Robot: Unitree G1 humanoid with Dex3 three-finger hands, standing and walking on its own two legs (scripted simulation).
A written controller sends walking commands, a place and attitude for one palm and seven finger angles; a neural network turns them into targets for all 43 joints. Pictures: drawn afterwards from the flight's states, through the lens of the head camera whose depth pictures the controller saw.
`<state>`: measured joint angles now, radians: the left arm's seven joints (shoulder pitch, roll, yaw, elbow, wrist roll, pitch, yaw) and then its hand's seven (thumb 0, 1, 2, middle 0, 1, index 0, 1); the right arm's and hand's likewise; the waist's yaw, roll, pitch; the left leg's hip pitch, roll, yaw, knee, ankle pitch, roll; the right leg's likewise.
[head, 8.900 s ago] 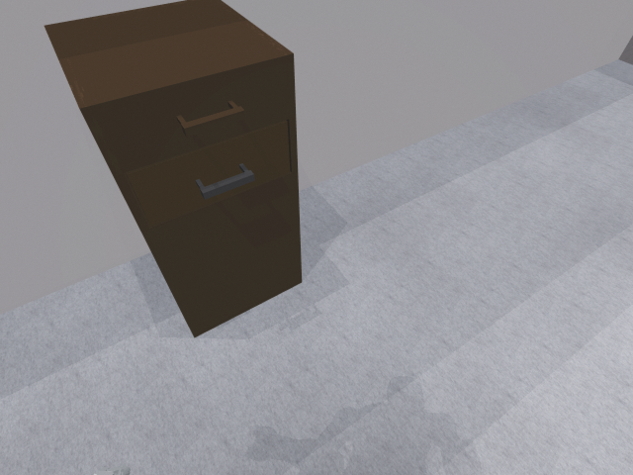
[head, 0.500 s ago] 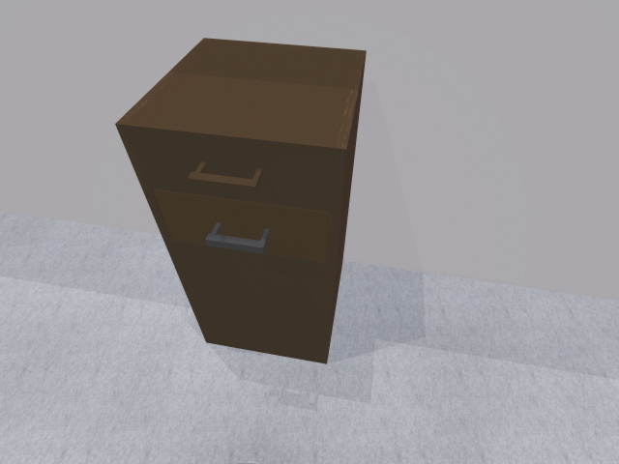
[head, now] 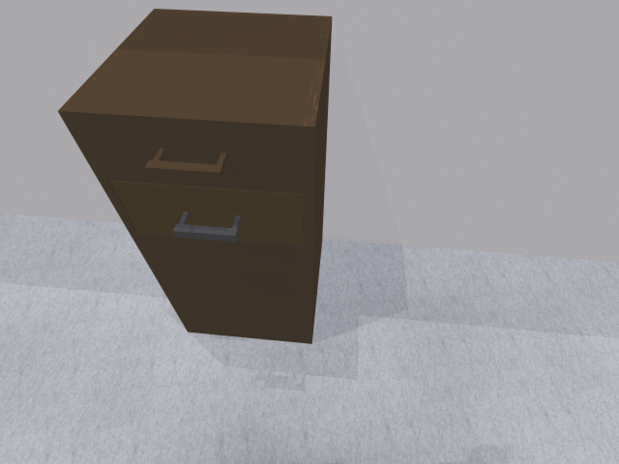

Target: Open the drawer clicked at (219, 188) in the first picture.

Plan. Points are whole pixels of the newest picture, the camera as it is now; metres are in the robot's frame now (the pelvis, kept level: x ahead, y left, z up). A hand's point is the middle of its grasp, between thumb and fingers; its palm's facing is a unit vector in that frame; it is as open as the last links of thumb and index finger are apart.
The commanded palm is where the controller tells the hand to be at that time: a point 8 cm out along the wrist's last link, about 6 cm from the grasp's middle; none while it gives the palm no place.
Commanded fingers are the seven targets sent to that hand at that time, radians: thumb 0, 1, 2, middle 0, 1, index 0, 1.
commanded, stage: come to a stop and stand still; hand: left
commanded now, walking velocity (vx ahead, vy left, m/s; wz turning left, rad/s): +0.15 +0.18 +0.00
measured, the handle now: (208, 225) +0.57 +0.25 -0.13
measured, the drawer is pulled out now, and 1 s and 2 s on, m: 0.00 0.00 0.00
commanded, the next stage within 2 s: look again from close up in 0.96 s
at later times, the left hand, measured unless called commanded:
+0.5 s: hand out of the picture -0.01 +0.17 -0.16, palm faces +0.12 -0.97 -0.23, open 7.4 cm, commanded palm none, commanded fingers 0.00 0.90 0.90 -0.20 -0.30 -0.20 -0.30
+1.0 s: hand out of the picture +0.06 +0.20 -0.17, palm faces +0.05 -0.98 -0.20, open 7.3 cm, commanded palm none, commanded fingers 0.00 0.90 0.90 -0.20 -0.30 -0.20 -0.30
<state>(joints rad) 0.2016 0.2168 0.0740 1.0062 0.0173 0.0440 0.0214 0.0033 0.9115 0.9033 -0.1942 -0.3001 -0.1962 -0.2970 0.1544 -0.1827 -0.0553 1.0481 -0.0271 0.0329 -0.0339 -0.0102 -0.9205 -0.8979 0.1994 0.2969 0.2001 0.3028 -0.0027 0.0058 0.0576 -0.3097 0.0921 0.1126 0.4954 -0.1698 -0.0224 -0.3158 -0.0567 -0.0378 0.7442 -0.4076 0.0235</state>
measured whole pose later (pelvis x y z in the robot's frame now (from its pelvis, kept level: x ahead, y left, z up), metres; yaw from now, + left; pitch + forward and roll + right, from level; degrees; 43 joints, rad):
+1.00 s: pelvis +0.04 +0.02 +0.01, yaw +1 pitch +0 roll +0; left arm 0.21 0.17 0.02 1.12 0.01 0.01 0.03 0.01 0.92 0.90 -0.20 -0.30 -0.20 -0.30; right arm 0.23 -0.16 -0.01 1.11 -0.01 -0.01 -0.05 -0.01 -0.93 -0.90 0.20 0.30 0.20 0.30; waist 0.01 -0.01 0.02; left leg -0.11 0.00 0.06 0.44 -0.33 0.01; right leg -0.13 -0.08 -0.03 0.45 -0.31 0.06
